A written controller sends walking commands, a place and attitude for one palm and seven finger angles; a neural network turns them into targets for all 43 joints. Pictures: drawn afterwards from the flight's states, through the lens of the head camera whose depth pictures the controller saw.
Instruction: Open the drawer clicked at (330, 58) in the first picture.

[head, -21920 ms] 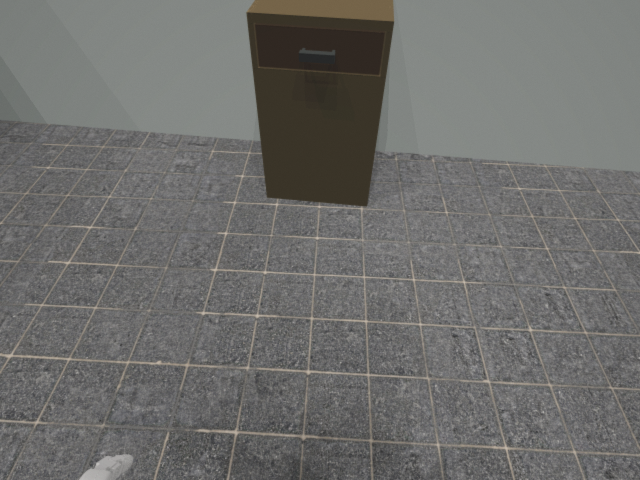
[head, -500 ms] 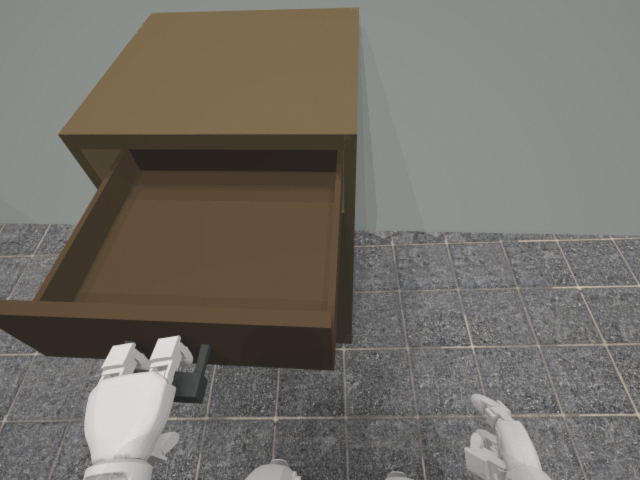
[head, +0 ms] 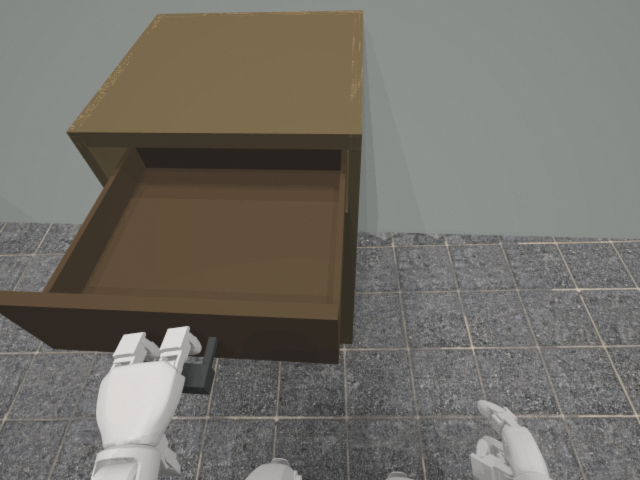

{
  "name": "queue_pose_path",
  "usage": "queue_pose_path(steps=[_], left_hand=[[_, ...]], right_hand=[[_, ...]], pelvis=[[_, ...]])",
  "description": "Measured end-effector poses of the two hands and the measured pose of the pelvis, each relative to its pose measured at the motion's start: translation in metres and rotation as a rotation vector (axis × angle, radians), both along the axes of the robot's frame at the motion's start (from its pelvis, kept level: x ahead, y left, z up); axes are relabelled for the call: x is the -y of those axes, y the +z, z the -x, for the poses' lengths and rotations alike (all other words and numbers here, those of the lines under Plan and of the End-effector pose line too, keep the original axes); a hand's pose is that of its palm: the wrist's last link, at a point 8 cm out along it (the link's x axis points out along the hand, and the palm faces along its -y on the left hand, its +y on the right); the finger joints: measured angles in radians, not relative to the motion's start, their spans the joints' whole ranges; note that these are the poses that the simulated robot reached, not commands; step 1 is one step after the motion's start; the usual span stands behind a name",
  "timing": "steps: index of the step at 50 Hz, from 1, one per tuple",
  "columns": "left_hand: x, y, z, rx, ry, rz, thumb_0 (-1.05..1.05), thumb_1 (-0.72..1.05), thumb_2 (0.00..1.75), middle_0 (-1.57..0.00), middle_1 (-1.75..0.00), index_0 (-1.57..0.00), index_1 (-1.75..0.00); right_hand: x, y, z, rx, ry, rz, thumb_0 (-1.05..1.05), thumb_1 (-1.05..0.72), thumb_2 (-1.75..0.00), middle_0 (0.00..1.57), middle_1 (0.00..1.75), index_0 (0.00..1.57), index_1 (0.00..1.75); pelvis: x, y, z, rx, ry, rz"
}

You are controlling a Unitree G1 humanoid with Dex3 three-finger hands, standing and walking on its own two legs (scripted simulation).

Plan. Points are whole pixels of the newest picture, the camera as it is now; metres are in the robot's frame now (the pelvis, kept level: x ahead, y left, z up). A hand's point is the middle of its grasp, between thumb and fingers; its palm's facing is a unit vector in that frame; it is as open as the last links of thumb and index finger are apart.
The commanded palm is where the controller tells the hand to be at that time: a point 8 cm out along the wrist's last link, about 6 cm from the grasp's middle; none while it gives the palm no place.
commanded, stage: lift the hand off the handle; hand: left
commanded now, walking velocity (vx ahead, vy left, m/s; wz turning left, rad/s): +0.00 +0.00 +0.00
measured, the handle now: (168, 359) +0.26 +0.22 +0.00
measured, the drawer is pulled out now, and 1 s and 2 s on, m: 0.30 0.29 0.29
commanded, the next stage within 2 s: draw the hand back to the body in 1.28 s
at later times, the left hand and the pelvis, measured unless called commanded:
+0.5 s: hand (146, 382) +0.22 +0.22 +0.04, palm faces +0.03 -0.13 -0.99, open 13.4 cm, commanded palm +0.20 +0.21 +0.11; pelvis +0.01 +0.01 +0.03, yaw -1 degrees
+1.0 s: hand (135, 347) +0.23 +0.20 +0.11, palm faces +0.06 -0.15 -0.99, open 13.8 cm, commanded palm +0.20 +0.21 +0.18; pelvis +0.03 +0.00 +0.05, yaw -1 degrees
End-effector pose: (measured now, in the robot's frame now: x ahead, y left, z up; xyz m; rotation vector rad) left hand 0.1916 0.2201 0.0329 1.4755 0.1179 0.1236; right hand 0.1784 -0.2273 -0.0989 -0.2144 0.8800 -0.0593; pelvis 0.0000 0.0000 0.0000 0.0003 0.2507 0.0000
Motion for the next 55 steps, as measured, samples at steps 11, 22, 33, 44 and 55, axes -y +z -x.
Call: queue_pose_path(steps=[11, 22, 33, 44, 55], left_hand=[[-0.004, 0.021, -0.005, -0.019, -0.019, 0.014, 0.00, -0.49, 0.30, -0.32, -1.20, -0.38, -1.23], [-0.005, 0.053, -0.005, 0.027, -0.023, 0.038, 0.00, -0.49, 0.30, -0.32, -1.20, -0.39, -1.22], [0.003, 0.083, -0.005, 0.048, -0.035, 0.060, 0.00, -0.49, 0.30, -0.32, -1.20, -0.38, -1.23], [0.006, 0.117, -0.014, 0.066, -0.023, 0.052, 0.00, -0.49, 0.30, -0.32, -1.20, -0.33, -1.20], [0.010, 0.149, -0.013, 0.077, -0.063, 0.045, 0.00, -0.49, 0.30, -0.32, -1.20, -0.32, -1.20]], right_hand=[[-0.004, 0.014, 0.006, 0.014, -0.033, -0.007, 0.01, -0.90, -0.90, 0.20, 0.30, 0.20, 0.30], [-0.008, 0.034, -0.011, 0.063, -0.013, -0.016, 0.01, -0.90, -0.90, 0.20, 0.30, 0.20, 0.30], [-0.025, 0.049, -0.036, 0.122, 0.036, -0.068, 0.01, -0.90, -0.90, 0.20, 0.30, 0.20, 0.30], [-0.031, 0.060, -0.050, 0.138, 0.065, -0.114, 0.01, -0.90, -0.90, 0.20, 0.30, 0.20, 0.30], [-0.020, 0.070, -0.058, 0.145, 0.076, -0.098, 0.01, -0.90, -0.90, 0.20, 0.30, 0.20, 0.30]], pelvis=[[-0.005, 0.012, -0.003, 0.040, -0.007, 0.004], [-0.010, 0.024, -0.010, 0.077, -0.012, 0.004], [-0.010, 0.034, -0.018, 0.115, -0.013, 0.000], [-0.005, 0.044, -0.026, 0.153, -0.016, -0.005], [0.001, 0.053, -0.032, 0.182, -0.016, -0.005]])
